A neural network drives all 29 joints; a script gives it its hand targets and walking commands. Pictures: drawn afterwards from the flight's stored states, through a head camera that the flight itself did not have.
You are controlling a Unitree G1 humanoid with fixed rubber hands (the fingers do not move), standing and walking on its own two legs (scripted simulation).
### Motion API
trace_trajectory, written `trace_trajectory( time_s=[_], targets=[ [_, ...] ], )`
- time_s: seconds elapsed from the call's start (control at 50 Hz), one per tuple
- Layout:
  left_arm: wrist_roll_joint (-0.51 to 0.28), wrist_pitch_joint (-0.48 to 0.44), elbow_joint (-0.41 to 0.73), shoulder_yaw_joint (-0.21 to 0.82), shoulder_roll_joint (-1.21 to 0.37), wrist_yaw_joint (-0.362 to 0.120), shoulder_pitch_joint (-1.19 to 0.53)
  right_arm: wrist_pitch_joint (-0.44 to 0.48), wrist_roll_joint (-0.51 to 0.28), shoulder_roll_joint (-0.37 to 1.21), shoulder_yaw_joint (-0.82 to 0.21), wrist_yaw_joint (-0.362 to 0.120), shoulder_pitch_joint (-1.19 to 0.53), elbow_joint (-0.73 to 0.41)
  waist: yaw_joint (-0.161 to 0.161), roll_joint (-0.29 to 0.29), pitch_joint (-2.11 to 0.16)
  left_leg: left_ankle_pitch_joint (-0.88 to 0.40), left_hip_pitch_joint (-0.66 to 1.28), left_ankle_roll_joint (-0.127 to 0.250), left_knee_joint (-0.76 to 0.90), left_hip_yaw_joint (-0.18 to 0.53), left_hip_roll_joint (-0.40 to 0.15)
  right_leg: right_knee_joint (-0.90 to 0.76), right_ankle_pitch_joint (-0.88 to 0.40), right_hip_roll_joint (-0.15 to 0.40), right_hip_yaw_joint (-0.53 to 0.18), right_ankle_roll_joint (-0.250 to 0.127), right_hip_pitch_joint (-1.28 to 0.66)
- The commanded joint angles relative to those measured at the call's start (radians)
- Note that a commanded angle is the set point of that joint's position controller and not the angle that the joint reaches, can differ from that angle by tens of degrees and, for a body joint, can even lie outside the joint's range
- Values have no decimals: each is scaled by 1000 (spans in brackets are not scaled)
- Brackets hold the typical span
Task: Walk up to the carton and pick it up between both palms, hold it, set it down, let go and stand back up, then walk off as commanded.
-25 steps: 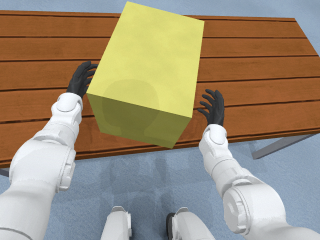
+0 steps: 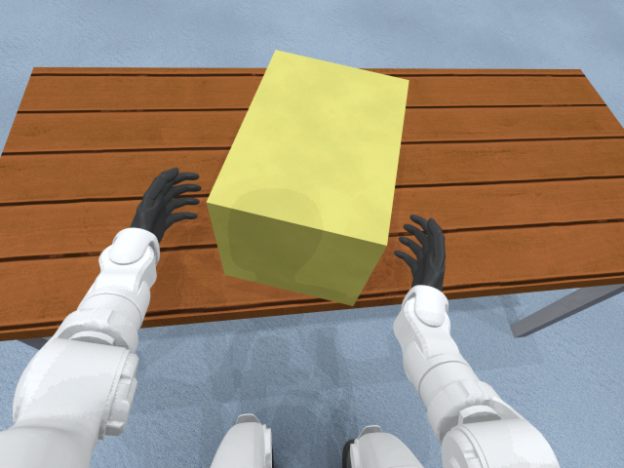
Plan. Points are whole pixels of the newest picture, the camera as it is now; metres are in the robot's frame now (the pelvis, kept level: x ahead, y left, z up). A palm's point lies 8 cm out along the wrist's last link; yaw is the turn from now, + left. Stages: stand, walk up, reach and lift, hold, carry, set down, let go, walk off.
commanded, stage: set down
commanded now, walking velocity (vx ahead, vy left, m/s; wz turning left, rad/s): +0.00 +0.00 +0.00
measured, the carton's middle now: (314, 179) +0.52 -0.01 -0.02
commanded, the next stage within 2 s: none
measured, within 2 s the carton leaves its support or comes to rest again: neither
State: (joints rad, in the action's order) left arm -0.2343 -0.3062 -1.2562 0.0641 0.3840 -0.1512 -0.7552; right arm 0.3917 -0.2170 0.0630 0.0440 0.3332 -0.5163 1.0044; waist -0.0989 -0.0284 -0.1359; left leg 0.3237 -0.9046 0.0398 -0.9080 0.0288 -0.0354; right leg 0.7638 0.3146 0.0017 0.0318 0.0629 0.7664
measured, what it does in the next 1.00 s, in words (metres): stands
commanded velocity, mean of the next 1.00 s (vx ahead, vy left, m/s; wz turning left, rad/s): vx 0.00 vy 0.00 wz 0.00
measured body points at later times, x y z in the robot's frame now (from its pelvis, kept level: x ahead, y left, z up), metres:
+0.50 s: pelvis +0.01 +0.00 +0.02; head +0.07 +0.03 +0.47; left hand +0.37 +0.24 +0.01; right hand +0.29 -0.16 -0.01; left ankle +0.06 +0.08 -0.69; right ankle +0.03 -0.17 -0.69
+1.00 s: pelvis +0.02 +0.00 +0.04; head +0.05 +0.05 +0.48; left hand +0.28 +0.27 +0.01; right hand +0.24 -0.14 +0.01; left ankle +0.06 +0.08 -0.69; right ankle +0.03 -0.17 -0.69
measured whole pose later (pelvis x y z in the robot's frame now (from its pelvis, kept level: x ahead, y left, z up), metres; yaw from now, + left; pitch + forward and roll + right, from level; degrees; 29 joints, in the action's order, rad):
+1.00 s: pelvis +0.02 +0.00 +0.04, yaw +0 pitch -1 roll -5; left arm -0.30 -0.18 -0.53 0.04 0.47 -0.21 -0.04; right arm 0.39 -0.15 0.12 -0.06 0.38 0.13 0.52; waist 0.03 0.01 0.09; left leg 0.32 -0.38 0.04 -0.71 -0.01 -0.06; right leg 0.49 0.25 -0.02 0.00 0.03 0.22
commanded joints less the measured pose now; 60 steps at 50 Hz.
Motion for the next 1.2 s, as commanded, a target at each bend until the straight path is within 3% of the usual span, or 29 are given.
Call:
trace_trajectory(
  time_s=[0.0,0.12,0.26,0.5,0.68,0.96,1.18],
  targets=[
    [-1,-33,252,-29,149,4,-317,59,30,-65,12,-1,-245,-198,-11,-205,-554,-309,667,-117,111,49,-7,-106,-131,-53,73,-66,-1],
    [8,-8,353,-43,150,0,-206,71,47,-52,11,1,-127,-239,-1,-219,-496,-401,730,-134,131,64,-18,-138,-143,-55,59,-66,-53],
    [15,17,435,-74,159,-24,-46,88,58,-20,-24,17,30,-307,20,-187,-397,-451,746,-128,152,52,-16,-189,-190,-54,30,-69,-161],
    [-45,20,561,-82,214,-47,129,74,74,27,-80,39,207,-488,53,-113,-267,-254,689,-76,202,7,-9,-256,-148,-38,-5,-86,-286],
    [-54,49,703,-85,234,-48,277,53,79,40,-90,48,342,-563,82,-150,-193,-231,750,-82,245,11,-24,-299,-120,-31,-9,-101,-329],
    [-77,80,935,-78,246,-54,592,47,84,37,-105,44,577,-665,115,-158,-8,-275,822,-102,320,39,-56,-357,-106,-26,-20,-119,-442],
    [-112,47,1038,-44,262,-53,730,51,76,50,-116,32,739,-763,135,-165,83,-155,803,-84,391,57,-77,-348,-32,-11,-40,-122,-523]
  ],
)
